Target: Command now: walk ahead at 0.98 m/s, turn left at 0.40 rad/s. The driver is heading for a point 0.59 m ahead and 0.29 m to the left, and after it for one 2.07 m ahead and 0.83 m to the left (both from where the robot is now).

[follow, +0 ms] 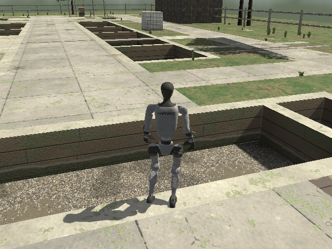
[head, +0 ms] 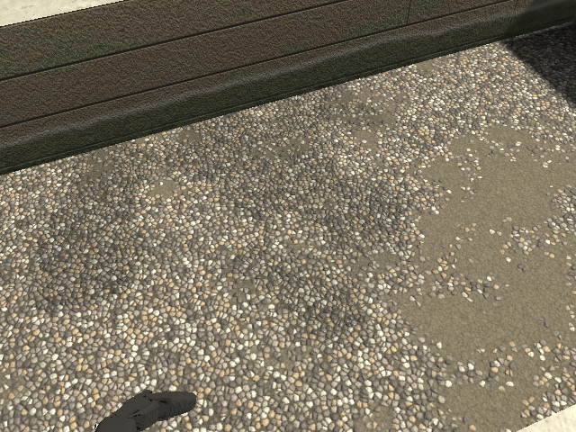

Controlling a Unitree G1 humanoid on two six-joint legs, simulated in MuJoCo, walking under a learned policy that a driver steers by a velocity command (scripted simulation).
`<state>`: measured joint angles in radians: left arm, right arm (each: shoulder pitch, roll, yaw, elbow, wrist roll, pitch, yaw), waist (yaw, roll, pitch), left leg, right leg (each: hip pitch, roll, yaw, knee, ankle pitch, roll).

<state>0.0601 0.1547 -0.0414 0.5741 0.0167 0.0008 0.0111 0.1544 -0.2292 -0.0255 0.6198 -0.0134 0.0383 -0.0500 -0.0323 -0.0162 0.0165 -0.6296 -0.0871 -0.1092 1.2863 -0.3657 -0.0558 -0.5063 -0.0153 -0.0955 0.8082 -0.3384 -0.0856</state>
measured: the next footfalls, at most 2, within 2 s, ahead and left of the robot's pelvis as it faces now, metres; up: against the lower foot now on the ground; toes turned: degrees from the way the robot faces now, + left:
left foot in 0.16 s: +0.02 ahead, +0.10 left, +0.00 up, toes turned +9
right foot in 0.46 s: +0.09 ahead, -0.11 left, +0.00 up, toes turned +24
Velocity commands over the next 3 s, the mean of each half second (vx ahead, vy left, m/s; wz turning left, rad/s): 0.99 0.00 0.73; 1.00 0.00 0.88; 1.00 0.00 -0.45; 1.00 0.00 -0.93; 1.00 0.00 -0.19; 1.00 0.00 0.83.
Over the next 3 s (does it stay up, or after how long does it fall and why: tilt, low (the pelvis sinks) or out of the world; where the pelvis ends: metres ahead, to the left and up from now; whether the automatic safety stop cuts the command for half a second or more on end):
stays up -0.03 -0.03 0.01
